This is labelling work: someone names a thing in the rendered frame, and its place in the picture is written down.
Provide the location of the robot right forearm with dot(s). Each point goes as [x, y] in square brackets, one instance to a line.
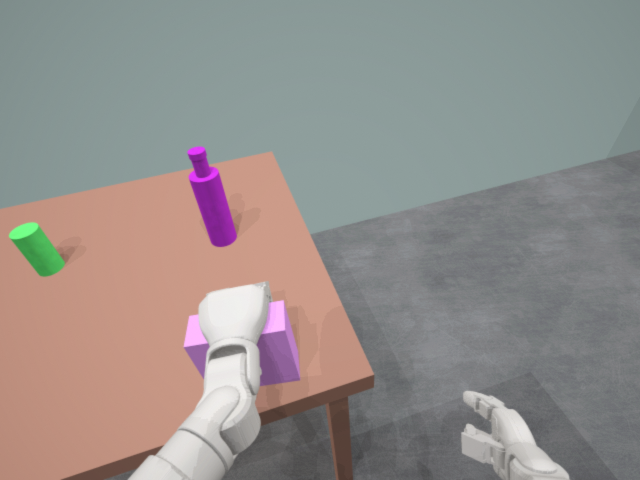
[525, 461]

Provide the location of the robot left hand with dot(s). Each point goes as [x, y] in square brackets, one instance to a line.
[238, 312]

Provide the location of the sponge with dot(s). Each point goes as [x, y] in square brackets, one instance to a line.
[279, 360]

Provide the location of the table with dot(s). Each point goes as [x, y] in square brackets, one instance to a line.
[94, 376]

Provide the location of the robot right hand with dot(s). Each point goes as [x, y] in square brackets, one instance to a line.
[508, 428]

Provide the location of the robot left forearm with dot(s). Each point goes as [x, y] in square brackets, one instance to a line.
[224, 423]

